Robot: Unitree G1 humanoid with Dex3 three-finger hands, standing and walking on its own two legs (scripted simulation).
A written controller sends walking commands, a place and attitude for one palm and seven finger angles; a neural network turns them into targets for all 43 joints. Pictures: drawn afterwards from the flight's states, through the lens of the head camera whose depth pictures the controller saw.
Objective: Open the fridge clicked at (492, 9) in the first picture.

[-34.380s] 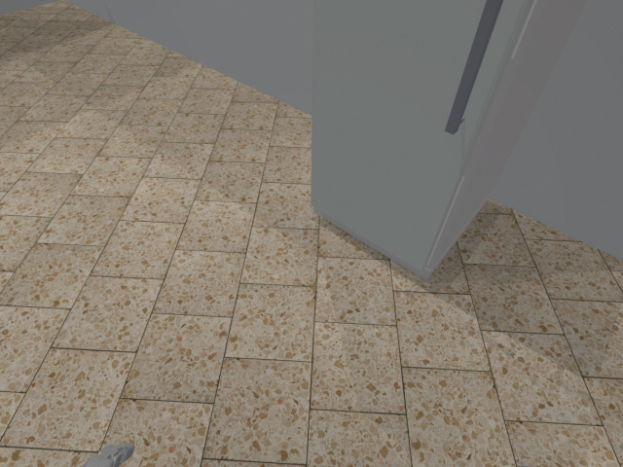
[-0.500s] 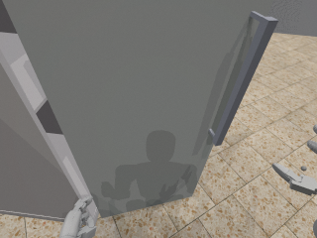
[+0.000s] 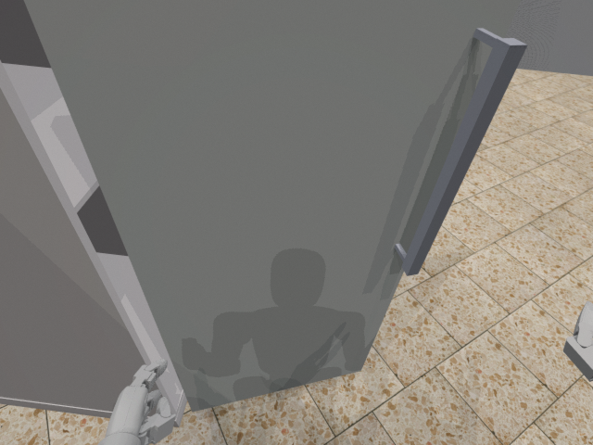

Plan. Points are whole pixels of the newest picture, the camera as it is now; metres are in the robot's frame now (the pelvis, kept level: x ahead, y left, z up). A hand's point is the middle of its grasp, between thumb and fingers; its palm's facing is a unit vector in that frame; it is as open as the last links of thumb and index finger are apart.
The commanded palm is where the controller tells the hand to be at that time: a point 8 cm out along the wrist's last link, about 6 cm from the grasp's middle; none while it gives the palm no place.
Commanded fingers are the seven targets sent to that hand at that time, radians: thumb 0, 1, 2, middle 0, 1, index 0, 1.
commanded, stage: draw the hand back to the body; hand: right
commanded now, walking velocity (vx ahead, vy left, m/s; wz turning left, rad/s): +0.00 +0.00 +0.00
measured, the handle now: (439, 176) +0.47 -0.24 +0.15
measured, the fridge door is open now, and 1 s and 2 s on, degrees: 70 70 70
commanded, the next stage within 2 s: step back with the hand held close in 0.18 s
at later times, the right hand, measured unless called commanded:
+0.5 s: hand (560, 346) +0.18 -0.27 +0.14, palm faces +0.41 +0.81 -0.41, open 7.4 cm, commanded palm +0.12 -0.31 +0.17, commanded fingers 0.00 -0.90 -0.90 0.20 0.30 0.20 0.30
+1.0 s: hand out of the picture +0.11 -0.32 +0.14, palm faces +0.48 +0.79 -0.39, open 7.4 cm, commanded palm +0.05 -0.35 +0.17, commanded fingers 0.00 -0.90 -0.90 0.20 0.30 0.20 0.30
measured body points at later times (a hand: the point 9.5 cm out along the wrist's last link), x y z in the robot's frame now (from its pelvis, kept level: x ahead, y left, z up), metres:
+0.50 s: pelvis -0.02 -0.01 -0.01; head -0.02 +0.00 +0.44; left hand +0.16 +0.23 -0.09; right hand +0.16 -0.31 +0.17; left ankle +0.00 +0.10 -0.74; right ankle +0.00 -0.12 -0.74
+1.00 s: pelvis -0.09 -0.05 -0.02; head -0.09 -0.06 +0.43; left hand +0.09 +0.19 -0.10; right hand +0.08 -0.35 +0.16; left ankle +0.00 +0.10 -0.74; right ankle +0.00 -0.12 -0.74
